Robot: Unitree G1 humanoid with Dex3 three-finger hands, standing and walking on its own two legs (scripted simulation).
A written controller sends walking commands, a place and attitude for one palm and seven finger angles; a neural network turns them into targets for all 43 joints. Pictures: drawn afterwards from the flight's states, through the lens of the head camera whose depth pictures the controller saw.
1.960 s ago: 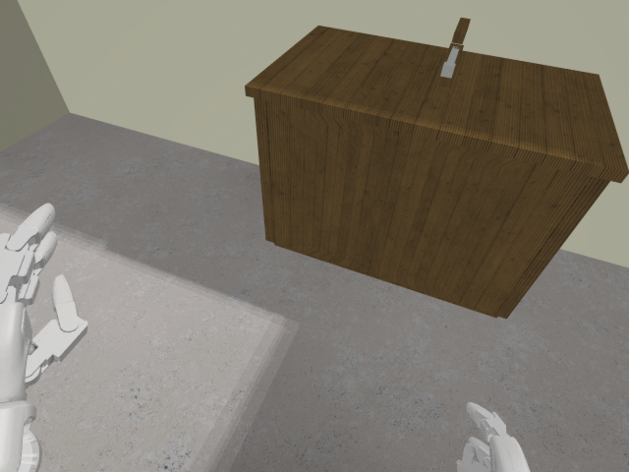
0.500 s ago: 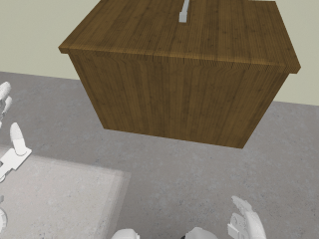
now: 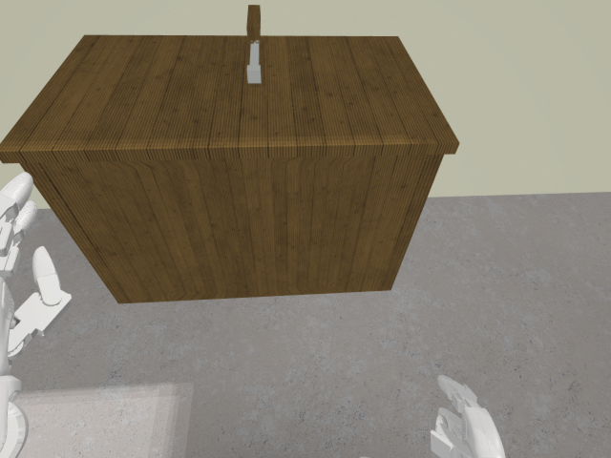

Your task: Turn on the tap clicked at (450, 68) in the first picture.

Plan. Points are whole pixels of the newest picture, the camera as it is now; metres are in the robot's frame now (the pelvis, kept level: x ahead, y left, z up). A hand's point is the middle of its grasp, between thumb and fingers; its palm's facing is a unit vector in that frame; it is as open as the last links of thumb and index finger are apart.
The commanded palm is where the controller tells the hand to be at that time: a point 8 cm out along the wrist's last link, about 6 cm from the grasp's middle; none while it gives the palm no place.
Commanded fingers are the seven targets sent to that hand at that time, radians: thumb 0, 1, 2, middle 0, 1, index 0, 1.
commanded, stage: turn to face it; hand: left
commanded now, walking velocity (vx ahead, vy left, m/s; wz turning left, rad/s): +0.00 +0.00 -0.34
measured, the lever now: (254, 74) +0.81 +0.19 +0.09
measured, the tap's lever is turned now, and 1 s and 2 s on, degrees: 0 0 0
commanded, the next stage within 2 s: take the last steps up to it in 0.22 s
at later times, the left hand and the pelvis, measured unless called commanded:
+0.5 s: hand (136, 311) +0.20 +0.18 +0.18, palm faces +0.28 -0.86 -0.42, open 7.4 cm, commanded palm +0.16 +0.22 +0.18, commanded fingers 0.00 0.90 0.90 -0.20 -0.30 -0.20 -0.30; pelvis -0.04 -0.03 +0.00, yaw -9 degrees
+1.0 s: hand (194, 294) +0.22 +0.13 +0.18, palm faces +0.27 -0.86 -0.42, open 7.4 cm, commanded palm +0.18 +0.18 +0.18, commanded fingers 0.00 0.90 0.90 -0.20 -0.30 -0.20 -0.30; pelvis -0.02 -0.07 +0.01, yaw -10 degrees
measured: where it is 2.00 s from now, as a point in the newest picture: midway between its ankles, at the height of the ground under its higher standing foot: outside the picture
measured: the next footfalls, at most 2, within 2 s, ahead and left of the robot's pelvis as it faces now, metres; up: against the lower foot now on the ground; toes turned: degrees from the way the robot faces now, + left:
right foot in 0.12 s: +0.04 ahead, -0.14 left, +0.00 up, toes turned -9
left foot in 0.44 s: +0.03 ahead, +0.09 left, +0.00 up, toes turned -3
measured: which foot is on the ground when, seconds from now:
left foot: down 0.00-0.14, up 0.16-0.42, down 0.44-0.74, up 0.76-1.00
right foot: up 0.00-0.10, down 0.12-0.46, up 0.48-0.70, down 0.72-1.00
